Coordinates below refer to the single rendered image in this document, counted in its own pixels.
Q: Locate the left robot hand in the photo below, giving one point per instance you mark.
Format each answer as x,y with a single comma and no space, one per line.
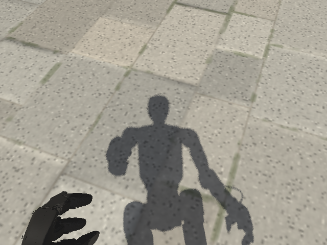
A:
46,226

